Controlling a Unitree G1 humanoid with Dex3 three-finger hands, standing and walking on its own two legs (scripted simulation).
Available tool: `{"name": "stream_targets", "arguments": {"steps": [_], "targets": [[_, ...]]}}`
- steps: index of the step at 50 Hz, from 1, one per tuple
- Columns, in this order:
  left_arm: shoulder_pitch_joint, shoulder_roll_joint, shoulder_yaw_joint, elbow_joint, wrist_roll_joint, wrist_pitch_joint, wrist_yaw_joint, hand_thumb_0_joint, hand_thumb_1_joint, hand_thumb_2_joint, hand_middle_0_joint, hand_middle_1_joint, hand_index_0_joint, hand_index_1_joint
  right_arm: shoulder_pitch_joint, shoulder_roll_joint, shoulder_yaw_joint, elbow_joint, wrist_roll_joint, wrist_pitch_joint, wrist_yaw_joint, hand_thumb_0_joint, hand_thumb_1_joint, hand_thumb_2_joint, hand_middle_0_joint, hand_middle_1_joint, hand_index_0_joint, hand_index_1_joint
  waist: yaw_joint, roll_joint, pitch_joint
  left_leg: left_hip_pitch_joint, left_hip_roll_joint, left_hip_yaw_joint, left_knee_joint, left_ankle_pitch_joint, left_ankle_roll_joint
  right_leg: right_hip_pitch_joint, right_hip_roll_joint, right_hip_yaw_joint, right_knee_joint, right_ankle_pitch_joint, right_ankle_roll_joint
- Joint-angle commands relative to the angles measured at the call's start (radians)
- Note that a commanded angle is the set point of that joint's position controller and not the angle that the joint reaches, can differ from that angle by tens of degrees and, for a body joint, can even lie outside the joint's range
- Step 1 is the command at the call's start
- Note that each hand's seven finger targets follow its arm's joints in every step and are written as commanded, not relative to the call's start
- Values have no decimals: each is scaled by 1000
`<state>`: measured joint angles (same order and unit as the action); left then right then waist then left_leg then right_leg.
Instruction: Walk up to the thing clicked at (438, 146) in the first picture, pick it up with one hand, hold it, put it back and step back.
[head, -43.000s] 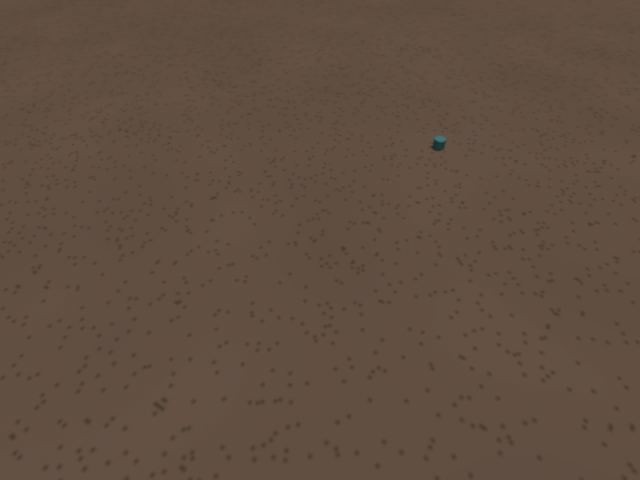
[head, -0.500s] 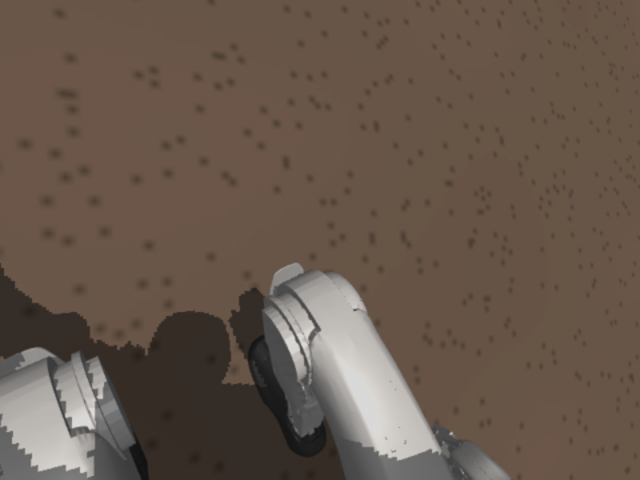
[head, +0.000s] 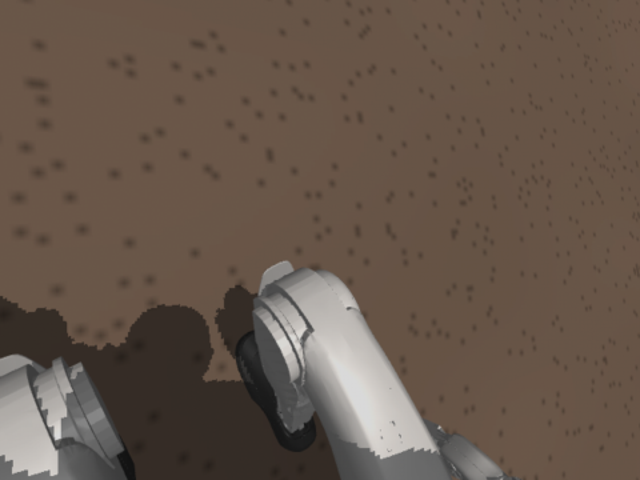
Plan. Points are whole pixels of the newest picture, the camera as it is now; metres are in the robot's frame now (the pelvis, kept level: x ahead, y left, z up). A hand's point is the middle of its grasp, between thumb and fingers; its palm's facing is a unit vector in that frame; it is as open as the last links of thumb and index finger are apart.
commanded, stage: rest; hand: left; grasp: from above
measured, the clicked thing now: out of the picture +0.48 +0.33 -0.27
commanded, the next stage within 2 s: open in 0.14 s
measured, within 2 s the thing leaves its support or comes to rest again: neither
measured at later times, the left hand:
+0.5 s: hand out of the picture +0.47 +0.32 -0.26, palm faces -0.44 -0.15 -0.89, open 9.7 cm
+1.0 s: hand out of the picture +0.47 +0.32 -0.26, palm faces -0.44 -0.15 -0.89, open 13.6 cm
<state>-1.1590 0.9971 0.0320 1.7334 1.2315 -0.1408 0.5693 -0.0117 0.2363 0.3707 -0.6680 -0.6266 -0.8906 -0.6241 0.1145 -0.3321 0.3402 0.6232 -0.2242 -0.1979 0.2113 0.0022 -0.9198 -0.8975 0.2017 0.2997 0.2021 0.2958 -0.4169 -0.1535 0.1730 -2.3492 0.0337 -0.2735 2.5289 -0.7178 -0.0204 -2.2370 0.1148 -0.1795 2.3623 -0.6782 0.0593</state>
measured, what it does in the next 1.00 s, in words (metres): stands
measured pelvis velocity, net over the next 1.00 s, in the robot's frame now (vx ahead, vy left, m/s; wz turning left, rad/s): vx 0.00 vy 0.00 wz -0.02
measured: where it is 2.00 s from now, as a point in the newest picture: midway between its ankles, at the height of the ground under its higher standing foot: (210, 455)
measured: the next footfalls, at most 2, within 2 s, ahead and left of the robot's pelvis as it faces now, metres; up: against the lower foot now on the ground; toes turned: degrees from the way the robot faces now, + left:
none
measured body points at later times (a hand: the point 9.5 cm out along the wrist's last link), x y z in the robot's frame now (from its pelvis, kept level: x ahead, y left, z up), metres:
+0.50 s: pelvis +0.00 +0.00 +0.00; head +0.29 +0.13 +0.32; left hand +0.49 +0.32 -0.21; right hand +0.05 -0.24 -0.05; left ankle +0.06 +0.13 -0.28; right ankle +0.11 -0.11 -0.28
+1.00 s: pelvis +0.00 +0.00 +0.01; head +0.29 +0.14 +0.31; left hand +0.49 +0.32 -0.21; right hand +0.04 -0.24 -0.04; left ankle +0.06 +0.13 -0.28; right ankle +0.11 -0.11 -0.27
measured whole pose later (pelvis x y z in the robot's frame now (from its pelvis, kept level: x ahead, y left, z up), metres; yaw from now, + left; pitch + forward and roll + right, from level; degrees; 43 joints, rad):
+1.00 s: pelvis +0.00 +0.00 +0.01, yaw -1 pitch +28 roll -15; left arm -1.17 1.06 0.02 1.73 1.22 -0.14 0.57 0.00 -0.42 0.87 -0.10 -1.09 -0.13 -1.04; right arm 0.11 -0.35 0.38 0.59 -0.23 -0.21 0.21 0.00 -0.91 -0.90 0.20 0.30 0.20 0.30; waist -0.43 -0.18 0.21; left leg -2.34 0.04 -0.29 2.52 -0.71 -0.01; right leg -2.21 0.12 -0.19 2.33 -0.67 0.07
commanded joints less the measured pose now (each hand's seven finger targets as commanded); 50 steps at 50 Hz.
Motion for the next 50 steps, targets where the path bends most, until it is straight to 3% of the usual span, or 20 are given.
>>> {"name": "stream_targets", "arguments": {"steps": [1,3,5,6,9,12,13,14,15,16,17,21,23,24,27,33,35,37,46,50], "targets": [[-286,202,12,-103,-6,-4,42,0,577,492,-882,-681,-942,-618,194,-333,-88,13,3,-1,-10,0,-912,-903,200,300,200,300,-54,566,-656,497,36,99,-241,260,28,397,25,-107,-197,316,-79],[-293,201,2,-119,-10,-10,51,0,577,463,-876,-677,-941,-609,189,-326,-82,21,-2,1,-12,0,-911,-903,200,301,200,301,-45,580,-659,495,37,103,-246,255,26,410,28,-105,-205,317,-79],[-264,177,-13,-70,-11,-7,49,0,583,476,-873,-705,-942,-634,188,-326,-79,18,-6,-3,-8,0,-913,-903,200,301,200,301,-63,556,-614,466,37,105,-238,226,30,401,29,-101,-210,296,-77],[-268,205,10,-76,-11,-9,52,0,601,481,-882,-704,-950,-632,193,-339,-82,16,-5,-7,-10,0,-910,-902,200,300,200,300,-64,550,-613,467,35,103,-240,219,30,393,25,-109,-211,285,-76],[-290,205,-7,-114,-5,-13,47,0,590,474,-886,-680,-950,-613,187,-336,-78,14,-4,-11,-10,0,-912,-903,200,300,200,300,-58,587,-643,521,39,96,-243,256,23,399,24,-109,-197,311,-79],[-256,222,13,-78,-15,-15,55,0,598,489,-882,-708,-949,-638,187,-349,-76,8,-6,-13,-9,0,-911,-903,200,300,200,300,-68,545,-625,486,41,89,-244,234,26,409,27,-117,-209,298,-74],[-276,210,-13,-97,-11,-18,52,0,518,470,-802,-704,-869,-637,180,-342,-75,0,-3,-13,-8,0,-906,-901,201,301,201,301,-68,556,-602,473,39,98,-239,217,28,408,28,-104,-215,290,-76],[-278,252,18,-100,-9,-18,60,0,438,462,-722,-704,-789,-638,186,-348,-73,5,-10,-9,-12,0,-905,-901,201,301,201,301,-61,566,-640,493,42,97,-248,229,26,434,29,-110,-223,299,-74],[-315,241,9,-149,-3,-19,57,0,358,453,-642,-711,-709,-643,191,-348,-72,3,-7,-12,-9,0,-904,-900,201,301,201,301,-56,611,-660,525,40,92,-246,262,21,413,22,-114,-200,315,-78],[-265,240,19,-85,-7,-12,60,0,278,437,-562,-704,-629,-637,184,-344,-72,13,-12,-7,-9,0,-904,-901,201,301,201,301,-54,600,-656,524,44,87,-254,265,18,421,25,-118,-198,318,-80],[-264,207,-6,-87,-6,-11,56,0,198,454,-492,-732,-556,-666,182,-344,-69,5,-11,-8,-7,0,-905,-901,201,301,201,301,-71,580,-627,511,43,88,-245,268,22,412,28,-118,-201,324,-77],[-267,229,-2,-81,-14,-11,55,0,-99,584,-372,-821,-422,-768,179,-347,-67,4,-10,-6,-11,0,-905,-902,201,301,201,301,-69,572,-613,494,43,91,-247,245,25,421,30,-114,-219,313,-75],[-247,230,4,-61,-13,-7,49,0,-154,634,-332,-853,-378,-805,190,-352,-67,8,-10,-10,-10,0,-904,-901,201,301,201,301,-71,563,-608,497,44,87,-245,255,24,413,28,-117,-212,318,-73],[-263,208,-21,-91,-17,-12,42,0,-180,659,-312,-871,-356,-826,185,-346,-67,-1,-9,-9,-7,0,-905,-902,201,301,201,301,-78,555,-594,473,41,94,-239,234,27,417,29,-108,-216,306,-73],[-246,234,2,-68,-21,-10,40,0,-253,711,-242,-940,-289,-891,197,-350,-64,3,-11,-11,-8,0,-904,-901,201,301,201,301,-73,554,-604,476,40,93,-240,236,29,426,25,-112,-223,304,-72],[-277,236,-7,-137,-13,-17,46,0,-388,825,-129,-1039,-171,-995,176,-348,-62,-7,-10,-2,-13,0,-902,-901,201,301,201,301,-60,594,-641,532,48,76,-259,274,18,417,31,-123,-204,330,-78],[-263,228,-11,-100,-16,-13,43,0,-418,853,-99,-1065,-140,-1021,183,-353,-63,-8,-10,-2,-10,0,-901,-900,201,301,201,301,-78,580,-593,491,45,82,-258,240,22,408,29,-117,-214,304,-77],[-279,253,1,-123,-14,-13,49,0,-451,886,-77,-1088,-115,-1047,184,-354,-61,-3,-11,0,-14,0,-901,-900,201,301,201,301,-67,579,-620,504,46,84,-251,249,23,416,30,-119,-220,314,-74],[-266,235,-13,-103,-20,-8,36,0,-454,888,-59,-1113,-101,-1068,187,-354,-64,-14,-7,-7,-13,0,-900,-900,201,301,201,301,-77,558,-588,486,45,79,-262,210,23,403,29,-114,-225,281,-77],[-274,247,3,-136,-17,-4,31,0,-460,892,-58,-1106,-97,-1065,202,-353,-66,3,-3,-11,-9,0,-901,-901,201,301,201,301,-61,623,-640,561,48,70,-266,290,12,394,22,-123,-199,330,-80]]}}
